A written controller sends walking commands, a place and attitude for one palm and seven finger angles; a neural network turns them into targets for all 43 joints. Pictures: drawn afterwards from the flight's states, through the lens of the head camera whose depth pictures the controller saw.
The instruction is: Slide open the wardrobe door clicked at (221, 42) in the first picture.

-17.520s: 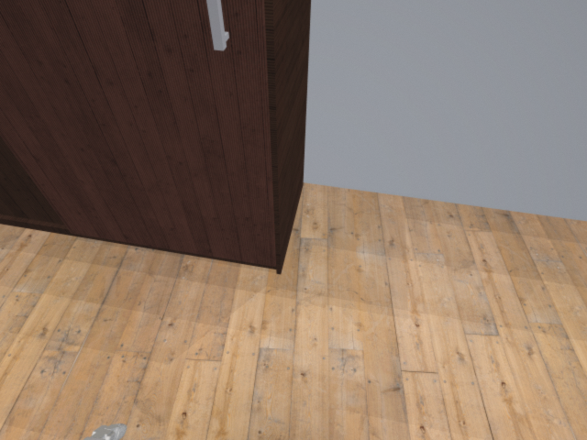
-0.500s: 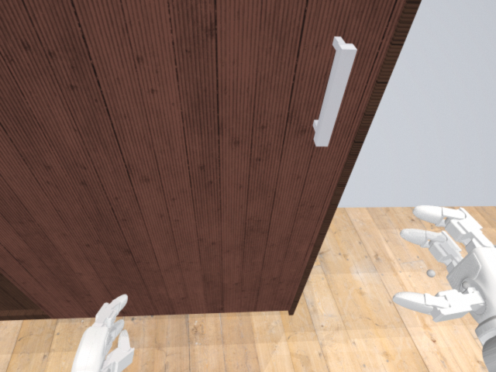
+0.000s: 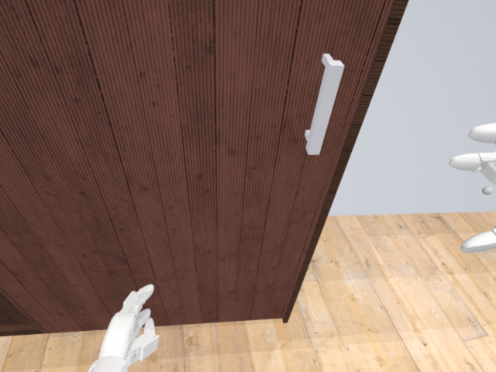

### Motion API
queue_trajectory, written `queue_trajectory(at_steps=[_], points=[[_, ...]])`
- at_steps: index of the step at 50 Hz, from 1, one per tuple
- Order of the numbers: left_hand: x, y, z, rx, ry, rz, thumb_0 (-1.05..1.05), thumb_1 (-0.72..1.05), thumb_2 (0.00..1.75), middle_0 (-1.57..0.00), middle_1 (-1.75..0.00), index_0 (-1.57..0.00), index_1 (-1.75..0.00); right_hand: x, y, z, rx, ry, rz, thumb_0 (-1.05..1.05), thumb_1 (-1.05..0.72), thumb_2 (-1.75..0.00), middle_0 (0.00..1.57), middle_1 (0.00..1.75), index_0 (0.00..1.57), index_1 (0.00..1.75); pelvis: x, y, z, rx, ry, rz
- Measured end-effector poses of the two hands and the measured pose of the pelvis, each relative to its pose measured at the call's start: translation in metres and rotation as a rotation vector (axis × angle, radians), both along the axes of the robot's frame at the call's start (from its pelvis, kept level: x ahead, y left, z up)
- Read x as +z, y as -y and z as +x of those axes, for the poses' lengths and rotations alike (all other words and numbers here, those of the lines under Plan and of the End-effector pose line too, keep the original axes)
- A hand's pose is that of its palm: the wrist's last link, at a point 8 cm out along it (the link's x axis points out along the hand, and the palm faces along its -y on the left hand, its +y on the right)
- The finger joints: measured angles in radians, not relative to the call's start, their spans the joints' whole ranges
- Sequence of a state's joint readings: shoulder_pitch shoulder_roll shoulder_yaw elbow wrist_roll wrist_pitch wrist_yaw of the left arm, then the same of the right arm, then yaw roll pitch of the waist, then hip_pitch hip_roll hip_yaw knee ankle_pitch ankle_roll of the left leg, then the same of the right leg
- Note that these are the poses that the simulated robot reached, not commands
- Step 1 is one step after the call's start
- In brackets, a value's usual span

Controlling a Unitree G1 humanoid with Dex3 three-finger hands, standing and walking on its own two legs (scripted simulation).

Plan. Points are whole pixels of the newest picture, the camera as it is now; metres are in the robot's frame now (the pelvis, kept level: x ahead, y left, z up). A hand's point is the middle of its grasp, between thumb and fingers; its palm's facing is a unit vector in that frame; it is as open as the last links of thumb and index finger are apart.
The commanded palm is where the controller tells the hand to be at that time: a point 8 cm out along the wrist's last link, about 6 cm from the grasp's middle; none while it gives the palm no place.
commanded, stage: raise the hand with hooked fingers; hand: right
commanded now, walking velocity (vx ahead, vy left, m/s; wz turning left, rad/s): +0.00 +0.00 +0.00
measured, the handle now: (319, 106) +0.48 -0.12 +0.23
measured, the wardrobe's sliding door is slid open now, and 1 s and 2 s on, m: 0.00 0.00 0.00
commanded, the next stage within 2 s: move the hooked fingers beside the handle in 0.54 s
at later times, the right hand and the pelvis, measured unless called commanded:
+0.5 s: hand (491, 175) +0.29 -0.29 +0.25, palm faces +0.14 +0.98 -0.13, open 14.0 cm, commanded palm +0.24 -0.32 +0.26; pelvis +0.00 +0.00 +0.00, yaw +0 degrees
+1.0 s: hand (434, 170) +0.32 -0.25 +0.23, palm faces -0.05 +0.99 -0.11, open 14.0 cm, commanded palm +0.29 -0.30 +0.25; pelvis +0.01 +0.00 +0.00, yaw +0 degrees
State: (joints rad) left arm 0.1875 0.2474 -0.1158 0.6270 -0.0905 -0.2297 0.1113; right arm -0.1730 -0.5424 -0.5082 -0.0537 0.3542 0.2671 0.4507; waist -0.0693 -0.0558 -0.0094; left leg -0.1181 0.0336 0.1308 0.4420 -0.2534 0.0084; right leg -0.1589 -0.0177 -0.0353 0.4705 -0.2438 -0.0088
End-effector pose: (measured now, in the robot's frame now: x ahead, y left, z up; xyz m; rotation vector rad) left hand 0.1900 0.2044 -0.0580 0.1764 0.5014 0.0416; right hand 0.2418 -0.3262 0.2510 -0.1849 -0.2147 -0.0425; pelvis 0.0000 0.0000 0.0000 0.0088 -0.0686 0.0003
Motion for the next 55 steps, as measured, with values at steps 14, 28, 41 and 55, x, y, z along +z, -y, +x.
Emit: queue_trajectory(at_steps=[14, 28, 41, 55], points=[[-0.006, -0.029, -0.01, 0.063, -0.035, 0.011, 0.01, 0.91, 0.9, -0.2, -0.3, -0.2, -0.3, -0.023, -0.012, 0.025, 0.072, -0.181, 0.032, -0.01, 0.5, -0.3, 0.3, 1.2, 0.3, 1.2, 0.0, 0.0, 0.0, 0.013, -0.024, -0.008], [-0.001, -0.021, 0.008, 0.034, 0.001, 0.001, 0.01, 0.91, 0.9, -0.2, -0.3, -0.2, -0.29, -0.012, 0.008, 0.026, -0.05, -0.18, 0.028, -0.01, 0.51, -0.3, 0.3, 1.2, 0.3, 1.2, -0.001, -0.002, 0.002, 0.0, -0.021, -0.004], [0.0, -0.012, 0.009, 0.023, -0.003, -0.007, 0.01, 0.91, 0.9, -0.2, -0.3, -0.2, -0.3, -0.003, 0.021, 0.028, -0.065, -0.101, 0.093, -0.01, 0.51, -0.3, 0.31, 1.2, 0.31, 1.2, -0.001, -0.001, 0.008, -0.001, -0.017, -0.003], [-0.005, -0.018, -0.005, 0.087, -0.048, 0.0, 0.01, 0.91, 0.9, -0.2, -0.3, -0.2, -0.3, -0.003, -0.018, 0.08, 0.051, -0.058, 0.103, -0.01, 0.5, -0.3, 0.31, 1.2, 0.31, 1.2, 0.0, 0.002, 0.013, 0.019, -0.038, -0.007]])
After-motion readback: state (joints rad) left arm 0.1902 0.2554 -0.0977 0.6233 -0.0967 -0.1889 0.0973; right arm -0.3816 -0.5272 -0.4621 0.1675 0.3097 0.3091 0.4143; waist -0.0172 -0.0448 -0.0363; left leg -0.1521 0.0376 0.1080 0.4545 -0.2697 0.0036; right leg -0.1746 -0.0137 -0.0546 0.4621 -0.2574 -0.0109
